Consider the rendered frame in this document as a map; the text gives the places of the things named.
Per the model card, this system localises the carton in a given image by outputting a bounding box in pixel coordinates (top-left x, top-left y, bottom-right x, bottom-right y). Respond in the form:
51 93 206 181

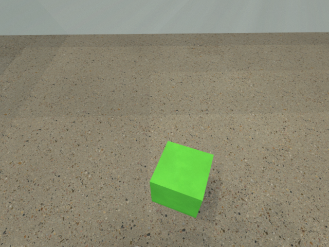
150 141 214 218

